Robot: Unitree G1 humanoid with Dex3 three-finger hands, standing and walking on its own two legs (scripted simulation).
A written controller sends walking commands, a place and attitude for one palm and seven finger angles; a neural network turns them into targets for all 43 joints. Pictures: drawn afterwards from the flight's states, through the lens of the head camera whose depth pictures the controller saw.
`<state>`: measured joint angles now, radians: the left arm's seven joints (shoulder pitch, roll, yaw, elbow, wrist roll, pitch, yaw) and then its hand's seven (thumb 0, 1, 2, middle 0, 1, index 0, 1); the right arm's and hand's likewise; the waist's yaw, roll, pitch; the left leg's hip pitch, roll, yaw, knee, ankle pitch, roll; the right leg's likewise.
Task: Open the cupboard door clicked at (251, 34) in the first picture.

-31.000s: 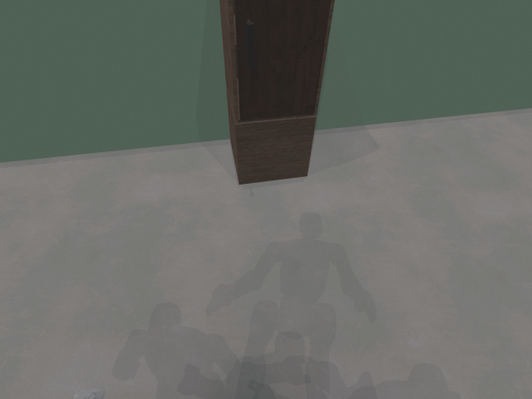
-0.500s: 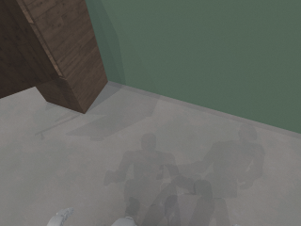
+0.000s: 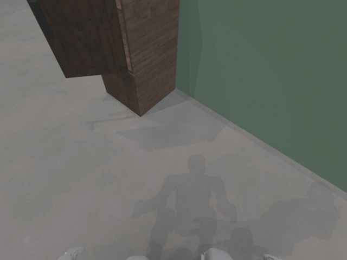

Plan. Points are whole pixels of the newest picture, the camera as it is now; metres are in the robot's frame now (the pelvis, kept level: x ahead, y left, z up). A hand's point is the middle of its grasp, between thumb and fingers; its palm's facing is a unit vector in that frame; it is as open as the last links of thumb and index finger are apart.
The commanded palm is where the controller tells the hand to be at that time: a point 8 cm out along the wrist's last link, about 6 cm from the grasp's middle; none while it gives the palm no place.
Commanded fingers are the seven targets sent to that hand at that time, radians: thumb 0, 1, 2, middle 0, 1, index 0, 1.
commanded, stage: turn to face it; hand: left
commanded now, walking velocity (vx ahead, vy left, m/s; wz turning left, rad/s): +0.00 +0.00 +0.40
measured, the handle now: (43, 18) +0.95 +0.60 +0.00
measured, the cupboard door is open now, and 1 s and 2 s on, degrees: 51 51 51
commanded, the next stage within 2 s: take the last steps up to it in 0.30 s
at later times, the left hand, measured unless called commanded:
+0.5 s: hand out of the picture +0.00 +0.19 -0.18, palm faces +0.23 -0.95 -0.19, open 7.4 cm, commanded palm none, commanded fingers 0.00 0.90 0.90 -0.20 -0.30 -0.20 -0.30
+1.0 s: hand out of the picture +0.00 +0.19 -0.16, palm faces +0.40 -0.90 -0.18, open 7.4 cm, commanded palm none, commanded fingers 0.00 0.90 0.90 -0.20 -0.30 -0.20 -0.30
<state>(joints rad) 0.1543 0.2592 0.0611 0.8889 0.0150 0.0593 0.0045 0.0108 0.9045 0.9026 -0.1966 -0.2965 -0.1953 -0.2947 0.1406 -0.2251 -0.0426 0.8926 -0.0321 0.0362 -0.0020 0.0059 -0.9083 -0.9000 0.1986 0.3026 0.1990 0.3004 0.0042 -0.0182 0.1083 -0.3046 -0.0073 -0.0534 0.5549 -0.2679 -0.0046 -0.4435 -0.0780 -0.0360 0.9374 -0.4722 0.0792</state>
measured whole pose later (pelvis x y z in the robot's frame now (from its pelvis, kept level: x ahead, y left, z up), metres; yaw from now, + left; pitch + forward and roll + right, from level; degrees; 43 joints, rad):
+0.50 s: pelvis +0.02 -0.01 +0.00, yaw +11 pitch +0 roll +0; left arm 0.24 0.22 0.04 1.00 0.02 0.06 0.01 0.01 0.90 0.90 -0.20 -0.30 -0.20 -0.29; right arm 0.12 -0.18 -0.02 0.94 -0.03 0.02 -0.01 0.01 -0.91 -0.90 0.20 0.30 0.20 0.30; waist 0.03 -0.06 0.09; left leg -0.27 -0.02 0.04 0.57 -0.30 0.05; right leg -0.35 -0.09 -0.07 0.91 -0.53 0.05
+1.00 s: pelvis +0.10 +0.04 +0.01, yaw +20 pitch +0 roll +2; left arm 0.38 0.17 0.04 1.08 0.03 -0.06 0.00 0.01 0.90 0.90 -0.20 -0.30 -0.20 -0.30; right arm 0.18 -0.23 -0.06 1.00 -0.02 0.03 0.05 0.01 -0.91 -0.90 0.19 0.30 0.19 0.30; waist 0.04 -0.04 0.06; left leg -0.51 0.07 0.08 0.74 -0.24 -0.04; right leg -0.01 -0.16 -0.16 0.35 -0.31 0.09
